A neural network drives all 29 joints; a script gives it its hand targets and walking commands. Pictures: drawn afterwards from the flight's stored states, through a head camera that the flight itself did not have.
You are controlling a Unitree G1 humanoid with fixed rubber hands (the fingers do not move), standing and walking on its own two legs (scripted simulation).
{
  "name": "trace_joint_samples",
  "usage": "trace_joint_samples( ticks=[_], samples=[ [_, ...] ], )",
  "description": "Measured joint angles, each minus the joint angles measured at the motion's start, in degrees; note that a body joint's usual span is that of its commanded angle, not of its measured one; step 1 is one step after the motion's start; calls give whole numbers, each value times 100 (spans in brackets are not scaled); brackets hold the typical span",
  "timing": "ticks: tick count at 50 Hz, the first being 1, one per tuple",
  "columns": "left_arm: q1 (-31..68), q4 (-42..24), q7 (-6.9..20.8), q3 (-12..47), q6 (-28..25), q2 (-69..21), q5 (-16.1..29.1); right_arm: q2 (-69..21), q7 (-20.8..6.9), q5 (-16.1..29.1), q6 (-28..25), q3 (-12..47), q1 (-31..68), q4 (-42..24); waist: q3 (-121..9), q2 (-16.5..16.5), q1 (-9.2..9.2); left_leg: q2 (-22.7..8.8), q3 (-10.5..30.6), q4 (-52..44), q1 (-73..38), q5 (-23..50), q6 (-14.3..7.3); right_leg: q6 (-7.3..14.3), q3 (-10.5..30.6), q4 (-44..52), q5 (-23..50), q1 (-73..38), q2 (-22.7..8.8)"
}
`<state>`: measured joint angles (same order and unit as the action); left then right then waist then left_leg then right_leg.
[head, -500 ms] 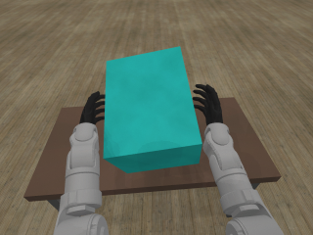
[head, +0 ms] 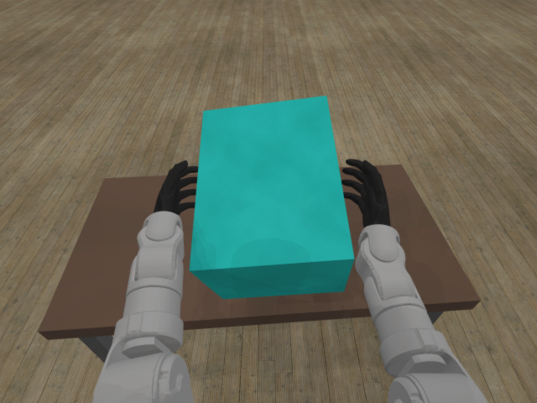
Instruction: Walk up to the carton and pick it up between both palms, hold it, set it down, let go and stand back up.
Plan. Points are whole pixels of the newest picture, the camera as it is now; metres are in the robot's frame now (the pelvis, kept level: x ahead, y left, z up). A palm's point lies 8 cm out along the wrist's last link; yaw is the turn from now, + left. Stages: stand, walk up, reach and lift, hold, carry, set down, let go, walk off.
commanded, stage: set down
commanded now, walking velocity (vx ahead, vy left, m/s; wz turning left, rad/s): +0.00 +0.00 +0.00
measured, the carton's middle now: (273, 200) +0.45 -0.02 +0.07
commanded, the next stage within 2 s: none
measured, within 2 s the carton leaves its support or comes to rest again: neither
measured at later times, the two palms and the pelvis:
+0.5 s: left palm (179, 216) +0.41 +0.14 +0.09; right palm (371, 219) +0.37 -0.17 +0.09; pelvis +0.01 +0.00 +0.00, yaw +0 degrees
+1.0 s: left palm (184, 218) +0.43 +0.14 +0.06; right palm (367, 226) +0.38 -0.17 +0.06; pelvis +0.03 +0.00 +0.00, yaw +0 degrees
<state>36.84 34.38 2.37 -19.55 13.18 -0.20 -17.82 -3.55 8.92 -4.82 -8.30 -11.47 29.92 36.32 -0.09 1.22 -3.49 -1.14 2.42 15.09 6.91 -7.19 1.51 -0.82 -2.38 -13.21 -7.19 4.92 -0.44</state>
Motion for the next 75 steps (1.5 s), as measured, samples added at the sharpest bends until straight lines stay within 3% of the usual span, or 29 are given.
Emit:
trace_joint_samples(
  ticks=[38,75],
  samples=[
    [381,1941,-206,-486,-1614,0,0,-123,-190,-948,-726,-966,171,1176,29,0,5,0,-14,-42,0,-121,0,0,0,44,-111,0,-4],
    [488,2703,-246,-844,-2328,1,0,-346,-250,-1691,-1141,-1736,205,1539,117,0,10,1,-45,140,78,-414,-18,0,0,48,-287,0,-9]
  ],
)
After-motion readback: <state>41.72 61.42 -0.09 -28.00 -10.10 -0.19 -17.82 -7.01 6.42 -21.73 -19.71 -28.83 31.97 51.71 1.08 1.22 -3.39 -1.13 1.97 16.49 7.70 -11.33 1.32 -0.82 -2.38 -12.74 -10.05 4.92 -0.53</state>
